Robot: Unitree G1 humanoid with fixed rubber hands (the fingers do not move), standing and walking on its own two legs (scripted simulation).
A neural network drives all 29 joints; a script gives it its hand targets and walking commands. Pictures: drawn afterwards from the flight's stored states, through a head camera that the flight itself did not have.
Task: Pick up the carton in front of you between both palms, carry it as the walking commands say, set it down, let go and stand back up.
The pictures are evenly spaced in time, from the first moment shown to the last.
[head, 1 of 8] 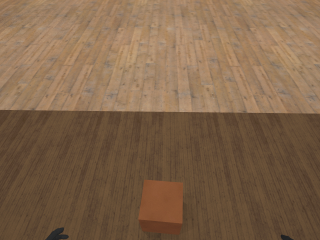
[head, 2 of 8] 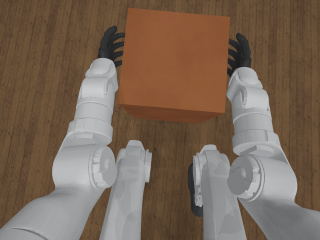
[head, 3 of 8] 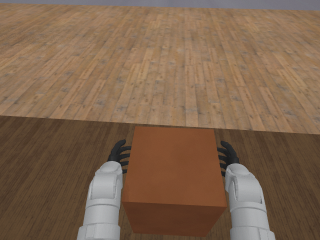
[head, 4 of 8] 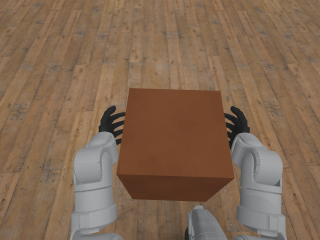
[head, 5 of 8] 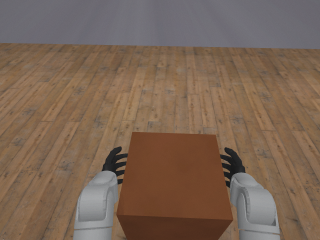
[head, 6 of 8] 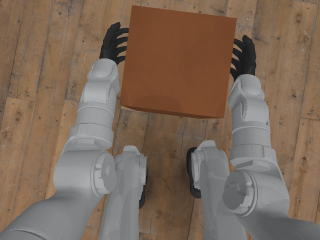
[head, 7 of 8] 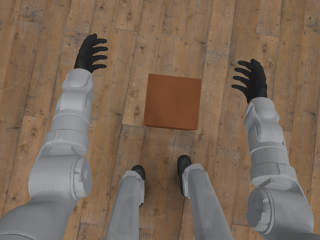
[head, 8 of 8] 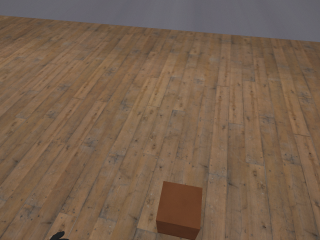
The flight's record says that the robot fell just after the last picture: no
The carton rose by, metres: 0.69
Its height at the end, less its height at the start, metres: -0.06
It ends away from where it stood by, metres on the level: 2.83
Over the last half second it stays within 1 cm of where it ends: yes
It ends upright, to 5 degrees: yes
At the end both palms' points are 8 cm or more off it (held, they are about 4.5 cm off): yes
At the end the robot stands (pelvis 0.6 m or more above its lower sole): yes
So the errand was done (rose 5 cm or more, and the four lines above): yes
